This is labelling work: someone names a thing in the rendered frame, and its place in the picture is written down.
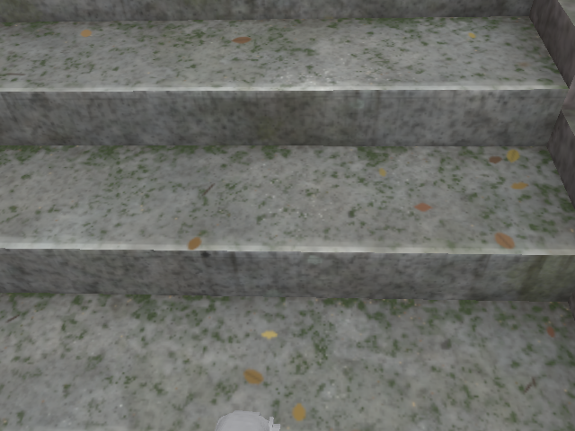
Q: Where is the left robot thigh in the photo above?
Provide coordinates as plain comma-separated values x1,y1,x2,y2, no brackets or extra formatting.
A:
216,410,281,431

